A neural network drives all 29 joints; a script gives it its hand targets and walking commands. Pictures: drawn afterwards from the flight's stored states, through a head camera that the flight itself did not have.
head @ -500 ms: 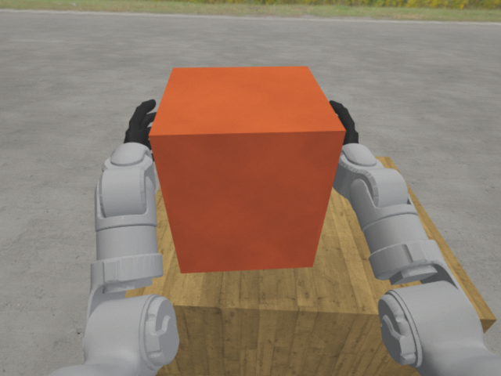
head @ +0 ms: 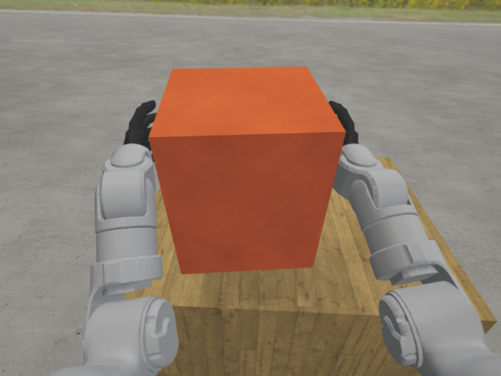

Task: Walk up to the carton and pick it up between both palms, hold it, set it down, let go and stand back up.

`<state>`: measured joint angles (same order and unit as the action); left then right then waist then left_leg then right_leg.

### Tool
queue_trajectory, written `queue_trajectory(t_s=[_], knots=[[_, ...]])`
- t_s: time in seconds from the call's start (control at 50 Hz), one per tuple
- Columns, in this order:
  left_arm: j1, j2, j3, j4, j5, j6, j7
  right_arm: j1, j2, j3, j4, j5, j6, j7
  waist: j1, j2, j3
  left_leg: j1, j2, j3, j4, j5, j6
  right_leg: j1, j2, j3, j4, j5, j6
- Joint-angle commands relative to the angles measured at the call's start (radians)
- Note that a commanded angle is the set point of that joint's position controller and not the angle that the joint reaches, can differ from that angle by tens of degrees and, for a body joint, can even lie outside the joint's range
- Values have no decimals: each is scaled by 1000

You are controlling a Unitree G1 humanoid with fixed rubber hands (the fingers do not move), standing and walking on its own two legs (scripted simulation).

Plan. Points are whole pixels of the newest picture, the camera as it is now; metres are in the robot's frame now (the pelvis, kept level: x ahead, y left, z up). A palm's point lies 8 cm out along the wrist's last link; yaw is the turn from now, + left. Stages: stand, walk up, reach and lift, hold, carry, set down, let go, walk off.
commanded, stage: hold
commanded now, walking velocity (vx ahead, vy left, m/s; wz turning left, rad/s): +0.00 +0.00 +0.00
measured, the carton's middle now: (244, 170) +0.37 +0.00 +0.21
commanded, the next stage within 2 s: set down in 1.90 s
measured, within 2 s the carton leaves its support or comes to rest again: neither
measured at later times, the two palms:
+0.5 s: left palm (137, 152) +0.37 +0.16 +0.25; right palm (342, 151) +0.36 -0.15 +0.25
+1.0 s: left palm (137, 152) +0.37 +0.15 +0.25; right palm (343, 151) +0.36 -0.15 +0.25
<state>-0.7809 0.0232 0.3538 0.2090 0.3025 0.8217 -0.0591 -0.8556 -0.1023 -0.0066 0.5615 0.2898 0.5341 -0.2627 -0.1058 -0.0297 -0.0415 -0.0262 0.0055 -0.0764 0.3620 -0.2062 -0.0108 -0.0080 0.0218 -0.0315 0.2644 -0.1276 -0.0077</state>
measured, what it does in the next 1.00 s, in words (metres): stands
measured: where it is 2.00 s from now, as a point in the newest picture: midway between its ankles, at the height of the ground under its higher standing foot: outside the picture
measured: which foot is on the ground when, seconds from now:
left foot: down 0.00-1.00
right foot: down 0.00-1.00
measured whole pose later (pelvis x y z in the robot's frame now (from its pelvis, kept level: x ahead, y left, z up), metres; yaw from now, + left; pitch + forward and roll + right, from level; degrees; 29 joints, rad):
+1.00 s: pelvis +0.00 +0.00 +0.00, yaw +0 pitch -7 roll -1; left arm -0.80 0.02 0.36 0.24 0.31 0.81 -0.06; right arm -0.87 -0.10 -0.02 0.59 0.28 0.53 -0.26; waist -0.11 -0.03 -0.05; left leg -0.03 0.00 -0.07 0.36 -0.20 -0.01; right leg -0.01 0.02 -0.03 0.27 -0.13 -0.01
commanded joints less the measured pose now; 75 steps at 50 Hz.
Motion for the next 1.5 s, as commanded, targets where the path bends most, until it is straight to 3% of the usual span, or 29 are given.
queue_trajectory(t_s=[0.0, 0.08, 0.12, 0.2, 0.24, 0.36, 0.56, 0.62, 0.68, 0.76, 0.84, 0.96, 1.04, 1.14, 1.24, 1.3, 1.38, 1.48], knots=[[-750, -551, -460, -88, -187, -70, -146, -817, 628, 292, -313, 137, -31, 129, -18, 62, -370, -50, -63, 62, -54, 263, -36, 209, 52, -12, 13, 187, 41], [-774, -563, -465, -96, -191, -74, -142, -827, 636, 290, -306, 135, -34, 138, -14, 76, -380, -58, -64, 62, -59, 250, -32, 198, 49, -10, 15, 174, 38], [-772, -556, -458, -123, -192, -76, -139, -828, 651, 310, -316, 140, -34, 136, -3, 52, -415, -45, -67, 63, -52, 280, -29, 225, 51, -4, 26, 221, 45], [-754, -550, -429, -41, -163, -68, -144, -830, 639, 284, -271, 124, -31, 139, 13, 59, -329, -91, -61, 65, -80, 189, -22, 194, 46, -8, 11, 135, 42], [-751, -565, -442, -74, -179, -70, -144, -843, 654, 298, -308, 136, -42, 140, 14, 58, -377, -81, -61, 66, -71, 227, -22, 213, 51, -10, 17, 166, 38], [-762, -560, -458, -76, -186, -72, -147, -804, 635, 277, -280, 127, -32, 134, -22, 71, -366, -55, -61, 64, -62, 256, -34, 199, 50, -10, 15, 190, 38], [-762, -559, -441, -56, -187, -75, -139, -848, 641, 292, -308, 134, -35, 138, 2, 51, -379, -67, -68, 65, -58, 235, -26, 197, 50, -11, 11, 161, 39], [-759, -558, -442, -53, -173, -72, -144, -838, 640, 292, -295, 132, -34, 136, 3, 54, -362, -65, -61, 67, -69, 231, -21, 203, 48, -4, 12, 167, 41], [-778, -571, -468, -92, -192, -79, -137, -830, 637, 290, -292, 133, -40, 137, -15, 83, -390, -51, -62, 65, -53, 256, -37, 198, 50, -7, 16, 175, 35], [-760, -558, -439, -45, -174, -74, -144, -814, 629, 271, -244, 122, -33, 142, -8, 66, -342, -72, -60, 66, -76, 195, -29, 185, 50, -8, 5, 121, 33], [-757, -576, -451, -67, -187, -78, -146, -846, 641, 295, -304, 138, -42, 138, -10, 63, -391, -56, -62, 62, -58, 263, -34, 220, 48, -6, 19, 195, 33], [-780, -570, -447, -47, -180, -77, -140, -846, 643, 268, -267, 126, -39, 146, -8, 71, -354, -75, -57, 60, -74, 197, -29, 180, 50, -9, 8, 119, 31], [-774, -560, -436, -52, -187, -82, -138, -841, 648, 290, -274, 136, -34, 139, 2, 41, -372, -56, -66, 65, -63, 238, -27, 184, 52, -10, 10, 162, 40], [-768, -562, -441, -66, -193, -83, -138, -834, 641, 292, -295, 136, -41, 136, -2, 50, -402, -42, -66, 64, -55, 251, -26, 196, 51, -9, 8, 175, 41], [-772, -553, -428, -28, -181, -81, -142, -829, 651, 269, -251, 114, -33, 138, -2, 49, -338, -90, -65, 65, -84, 166, -19, 182, 43, -1, 1, 116, 37], [-768, -567, -456, -79, -198, -88, -140, -822, 664, 299, -302, 133, -40, 135, -8, 56, -422, -51, -68, 65, -55, 262, -26, 212, 49, -1, 17, 208, 43], [-757, -559, -430, -47, -178, -77, -147, -840, 648, 291, -293, 130, -36, 132, 4, 45, -353, -80, -64, 62, -72, 206, -21, 196, 44, -2, 7, 154, 43], [-749, -560, -463, -111, -196, -78, -139, -808, 649, 317, -323, 145, -34, 128, -4, 59, -420, -36, -67, 60, -39, 305, -36, 220, 53, -8, 22, 242, 42]])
